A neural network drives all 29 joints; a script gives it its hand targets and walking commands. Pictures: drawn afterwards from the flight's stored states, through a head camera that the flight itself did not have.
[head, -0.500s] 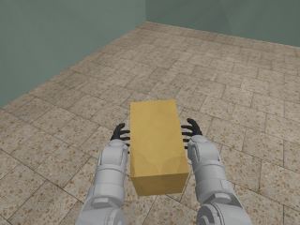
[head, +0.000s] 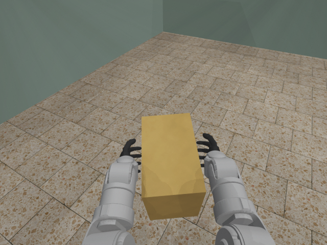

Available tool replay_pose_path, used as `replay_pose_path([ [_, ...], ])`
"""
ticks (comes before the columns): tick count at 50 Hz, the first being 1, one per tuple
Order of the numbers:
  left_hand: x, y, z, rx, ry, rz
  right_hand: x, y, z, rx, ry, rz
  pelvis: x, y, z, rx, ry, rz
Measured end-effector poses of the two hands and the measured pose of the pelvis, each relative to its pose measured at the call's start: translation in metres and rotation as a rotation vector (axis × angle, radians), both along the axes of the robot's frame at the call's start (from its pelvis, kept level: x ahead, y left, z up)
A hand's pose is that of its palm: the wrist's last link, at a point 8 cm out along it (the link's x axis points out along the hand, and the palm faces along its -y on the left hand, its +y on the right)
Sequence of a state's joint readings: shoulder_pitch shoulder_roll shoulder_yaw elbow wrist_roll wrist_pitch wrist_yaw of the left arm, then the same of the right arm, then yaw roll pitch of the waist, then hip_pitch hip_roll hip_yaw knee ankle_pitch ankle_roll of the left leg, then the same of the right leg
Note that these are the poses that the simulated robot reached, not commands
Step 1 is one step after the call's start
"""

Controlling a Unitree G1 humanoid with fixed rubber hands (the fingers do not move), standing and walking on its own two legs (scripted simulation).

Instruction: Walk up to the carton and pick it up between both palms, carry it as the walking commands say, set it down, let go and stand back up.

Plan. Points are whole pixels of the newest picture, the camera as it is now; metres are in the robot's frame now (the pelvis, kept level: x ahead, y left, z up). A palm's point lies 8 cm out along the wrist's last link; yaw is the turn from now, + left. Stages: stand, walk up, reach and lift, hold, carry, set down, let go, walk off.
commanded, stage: hold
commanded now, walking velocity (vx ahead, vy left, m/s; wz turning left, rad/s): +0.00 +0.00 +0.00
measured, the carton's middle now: (169, 166) +0.35 +0.00 -0.02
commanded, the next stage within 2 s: carry in 0.86 s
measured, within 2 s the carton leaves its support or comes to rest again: neither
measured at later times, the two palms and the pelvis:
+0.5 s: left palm (125, 166) +0.30 +0.12 +0.05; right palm (212, 160) +0.30 -0.11 +0.06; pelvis -0.01 +0.00 +0.00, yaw +0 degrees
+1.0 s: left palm (126, 164) +0.30 +0.12 +0.05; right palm (211, 158) +0.31 -0.11 +0.06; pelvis -0.01 +0.00 -0.01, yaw +0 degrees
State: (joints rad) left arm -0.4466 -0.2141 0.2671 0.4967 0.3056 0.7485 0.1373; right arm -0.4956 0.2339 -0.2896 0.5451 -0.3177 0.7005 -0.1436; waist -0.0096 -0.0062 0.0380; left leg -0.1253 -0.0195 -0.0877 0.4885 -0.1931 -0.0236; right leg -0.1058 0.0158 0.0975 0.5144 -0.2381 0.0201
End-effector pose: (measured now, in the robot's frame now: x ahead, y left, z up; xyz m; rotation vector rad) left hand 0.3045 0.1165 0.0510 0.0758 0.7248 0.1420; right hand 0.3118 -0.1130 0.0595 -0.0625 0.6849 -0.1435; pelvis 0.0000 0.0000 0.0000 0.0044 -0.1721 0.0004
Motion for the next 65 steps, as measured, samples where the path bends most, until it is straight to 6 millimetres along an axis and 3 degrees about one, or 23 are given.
replay_pose_path([
  [17,-0.008,0.0,0.001,0.002,-0.004,0.008,-0.009,0.003,0.002,-0.018,-0.001,-0.022,-0.009,0.002,-0.003,-0.003,-0.002,-0.004],
  [42,-0.008,0.001,0.001,0.004,-0.005,-0.013,-0.01,0.001,0.003,0.004,-0.004,-0.002,-0.006,0.004,-0.001,-0.003,-0.006,-0.007],
  [52,-0.001,0.001,0.001,0.044,-0.019,0.068,0.002,0.012,0.005,-0.011,-0.027,-0.068,-0.01,0.005,-0.013,-0.014,0.162,-0.002],
  [57,0.01,0.012,0.012,0.03,0.009,0.1,0.017,0.023,0.017,-0.012,0.0,-0.06,-0.023,0.01,-0.019,0.001,0.18,0.0],
  [65,0.029,0.021,0.051,0.056,0.087,0.114,0.038,0.032,0.048,-0.04,0.077,-0.007,-0.042,0.003,-0.02,-0.021,0.196,-0.002],
])
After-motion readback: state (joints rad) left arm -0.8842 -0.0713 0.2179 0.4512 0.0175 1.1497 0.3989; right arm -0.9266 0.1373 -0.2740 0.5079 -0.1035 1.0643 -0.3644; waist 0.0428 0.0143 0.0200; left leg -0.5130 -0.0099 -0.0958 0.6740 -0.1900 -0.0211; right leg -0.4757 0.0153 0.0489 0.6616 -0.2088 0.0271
